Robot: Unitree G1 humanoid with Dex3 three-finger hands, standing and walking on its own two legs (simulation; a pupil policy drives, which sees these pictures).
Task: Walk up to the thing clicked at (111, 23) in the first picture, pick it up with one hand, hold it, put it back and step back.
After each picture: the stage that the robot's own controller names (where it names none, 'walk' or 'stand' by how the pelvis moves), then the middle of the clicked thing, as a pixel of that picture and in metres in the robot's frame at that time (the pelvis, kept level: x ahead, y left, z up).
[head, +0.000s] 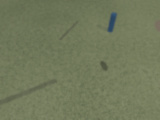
stand; (112, 22) +1.61 -0.41 -0.66
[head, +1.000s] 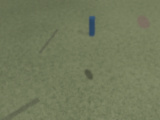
walk; (92, 26) +1.50 -0.04 -0.63
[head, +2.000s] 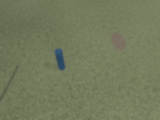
walk; (60, 60) +0.95 +0.24 -0.65
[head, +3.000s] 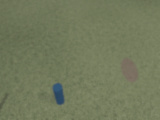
walk; (59, 94) +0.56 +0.19 -0.63
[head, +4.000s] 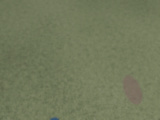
stand; out of the picture +0.33 +0.18 -0.62
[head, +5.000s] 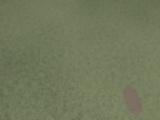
stand; out of the picture +0.29 +0.15 -0.66
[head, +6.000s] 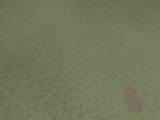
stand; out of the picture +0.30 +0.15 -0.66
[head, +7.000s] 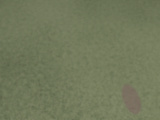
stand; out of the picture +0.29 +0.16 -0.66
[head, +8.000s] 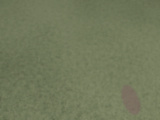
stand; out of the picture +0.28 +0.16 -0.66
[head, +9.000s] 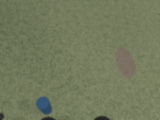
go down; (45, 106) +0.32 +0.17 -0.53
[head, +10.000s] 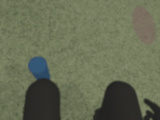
go down; (41, 72) +0.38 +0.18 -0.28
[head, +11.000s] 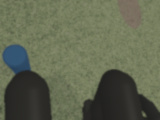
close in; (19, 64) +0.37 +0.20 -0.21
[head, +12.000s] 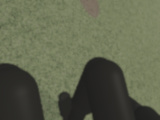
close; out of the picture +0.37 +0.23 -0.15
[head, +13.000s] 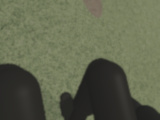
lift; out of the picture +0.35 +0.23 -0.15
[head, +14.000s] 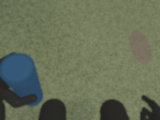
lift; (27, 85) +0.29 +0.17 +0.01
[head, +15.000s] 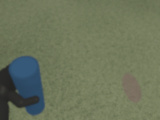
hold; (31, 90) +0.29 +0.17 +0.03
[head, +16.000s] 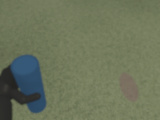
hold; (32, 88) +0.30 +0.17 +0.02
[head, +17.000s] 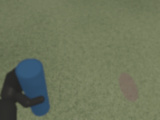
crouch; (36, 91) +0.30 +0.16 +0.01
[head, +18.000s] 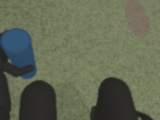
crouch; (23, 59) +0.39 +0.18 -0.07
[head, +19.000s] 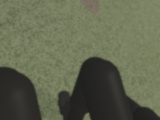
lower; out of the picture +0.38 +0.23 -0.16
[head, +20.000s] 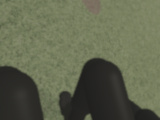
lower; out of the picture +0.36 +0.24 -0.16
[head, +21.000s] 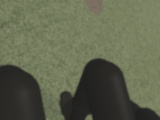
lower; out of the picture +0.36 +0.24 -0.16
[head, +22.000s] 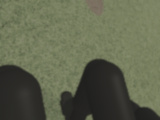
lower; out of the picture +0.35 +0.24 -0.16
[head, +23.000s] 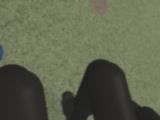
open; out of the picture +0.34 +0.23 -0.16
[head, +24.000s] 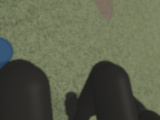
stand; out of the picture +0.34 +0.22 -0.17
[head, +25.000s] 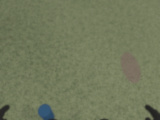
stand; (47, 114) +0.31 +0.17 -0.52
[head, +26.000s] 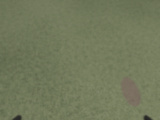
stand; out of the picture +0.30 +0.17 -0.60
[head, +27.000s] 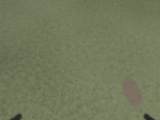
stand; out of the picture +0.30 +0.17 -0.60
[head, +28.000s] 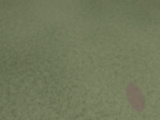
stand; out of the picture +0.32 +0.16 -0.65
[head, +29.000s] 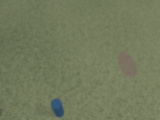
walk; (58, 108) +0.38 +0.15 -0.63
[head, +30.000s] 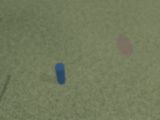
walk; (60, 74) +0.65 +0.14 -0.62
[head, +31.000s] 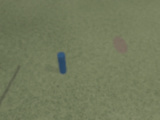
stand; (62, 63) +0.92 +0.21 -0.64
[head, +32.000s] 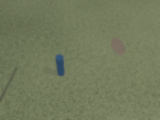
stand; (60, 65) +0.90 +0.18 -0.66
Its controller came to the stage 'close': yes
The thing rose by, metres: 0.66
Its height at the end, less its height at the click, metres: +0.00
